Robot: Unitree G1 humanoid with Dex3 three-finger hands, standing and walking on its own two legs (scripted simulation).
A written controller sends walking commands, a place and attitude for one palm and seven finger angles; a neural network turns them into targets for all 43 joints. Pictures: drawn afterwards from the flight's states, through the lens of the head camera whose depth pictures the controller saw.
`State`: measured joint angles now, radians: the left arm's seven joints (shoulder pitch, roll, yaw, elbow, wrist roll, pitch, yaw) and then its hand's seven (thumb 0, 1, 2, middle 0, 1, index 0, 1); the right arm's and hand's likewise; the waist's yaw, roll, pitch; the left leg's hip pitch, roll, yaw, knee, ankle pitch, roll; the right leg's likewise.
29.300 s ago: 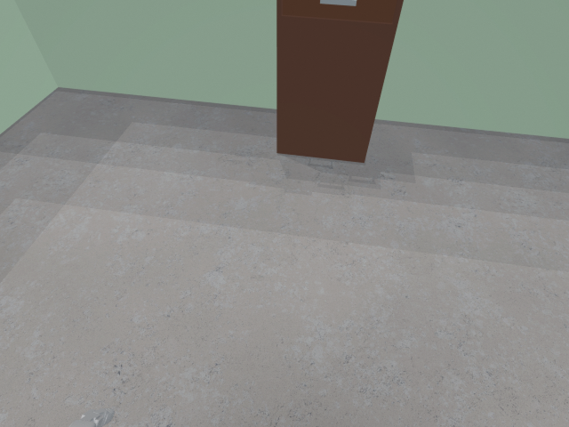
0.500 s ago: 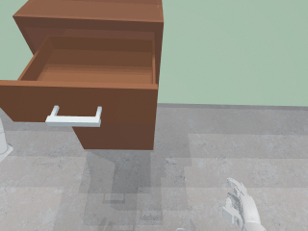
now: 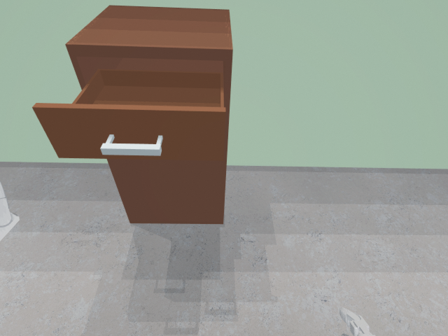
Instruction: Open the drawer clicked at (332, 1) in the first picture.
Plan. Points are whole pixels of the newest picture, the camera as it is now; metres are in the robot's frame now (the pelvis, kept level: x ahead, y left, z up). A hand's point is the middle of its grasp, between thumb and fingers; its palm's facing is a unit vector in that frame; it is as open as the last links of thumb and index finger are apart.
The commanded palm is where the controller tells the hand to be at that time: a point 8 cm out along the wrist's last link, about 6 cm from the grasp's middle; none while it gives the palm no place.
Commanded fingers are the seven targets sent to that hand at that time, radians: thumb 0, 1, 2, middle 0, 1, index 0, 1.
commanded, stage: stop stepping back and stand still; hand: left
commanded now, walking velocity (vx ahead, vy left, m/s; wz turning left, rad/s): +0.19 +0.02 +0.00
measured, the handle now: (133, 144) +0.55 +0.24 +0.04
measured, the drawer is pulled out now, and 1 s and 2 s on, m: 0.29 0.29 0.29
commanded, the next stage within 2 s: let the arm hang, fingers relaxed in 0.56 s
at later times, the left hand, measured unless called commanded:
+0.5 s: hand (5, 259) +0.15 +0.23 +0.22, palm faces +0.47 -0.75 -0.46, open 7.4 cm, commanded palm +0.08 +0.27 +0.23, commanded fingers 0.00 0.90 0.90 -0.20 -0.30 -0.20 -0.30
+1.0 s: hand out of the picture -0.01 +0.17 -0.17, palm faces +0.06 -0.98 -0.20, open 6.9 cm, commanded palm none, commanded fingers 0.00 0.90 0.90 -0.20 -0.30 -0.20 -0.30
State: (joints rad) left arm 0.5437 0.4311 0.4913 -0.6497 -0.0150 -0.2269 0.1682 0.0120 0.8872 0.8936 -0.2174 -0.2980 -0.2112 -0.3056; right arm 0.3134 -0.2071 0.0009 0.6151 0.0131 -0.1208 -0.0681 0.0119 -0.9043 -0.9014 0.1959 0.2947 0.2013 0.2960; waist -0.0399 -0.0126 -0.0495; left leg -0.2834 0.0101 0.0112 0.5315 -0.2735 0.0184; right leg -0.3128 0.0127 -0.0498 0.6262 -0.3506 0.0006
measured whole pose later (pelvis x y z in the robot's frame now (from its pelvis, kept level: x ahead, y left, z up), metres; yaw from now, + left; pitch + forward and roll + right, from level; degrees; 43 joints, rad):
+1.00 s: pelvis -0.05 -0.01 +0.00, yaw +3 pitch -2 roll +0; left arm 0.28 0.18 0.02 0.92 0.01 0.06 0.02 -0.02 1.02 0.89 -0.21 -0.30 -0.20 -0.30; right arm 0.26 -0.19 0.00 0.95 -0.02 0.02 0.00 0.01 -0.91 -0.90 0.19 0.29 0.20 0.30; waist -0.02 -0.01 0.08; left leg -0.30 0.02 0.00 0.56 -0.23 -0.01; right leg -0.23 0.02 0.00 0.57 -0.30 -0.01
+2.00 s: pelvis -0.04 +0.00 +0.01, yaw +1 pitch -2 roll +0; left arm 0.21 0.18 0.03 1.12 0.02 0.01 0.03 0.00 0.91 0.89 -0.20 -0.29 -0.20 -0.30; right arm 0.24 -0.17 -0.03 1.11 -0.01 0.02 -0.02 0.00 -0.91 -0.90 0.19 0.29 0.20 0.30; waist -0.02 0.02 0.10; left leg -0.22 0.01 0.03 0.41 -0.16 0.00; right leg -0.16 0.01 0.03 0.42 -0.23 0.00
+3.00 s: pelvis -0.02 +0.00 +0.01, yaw +1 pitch -2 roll +0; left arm 0.11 0.27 0.03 1.11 0.02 0.00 0.02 0.01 0.91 0.89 -0.20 -0.30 -0.20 -0.30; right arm 0.12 -0.27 -0.03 1.11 -0.01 0.01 -0.01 0.00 -0.91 -0.90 0.20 0.29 0.20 0.30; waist -0.02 0.02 0.10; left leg -0.16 0.01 0.03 0.35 -0.17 0.00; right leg -0.10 0.01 0.04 0.36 -0.23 -0.01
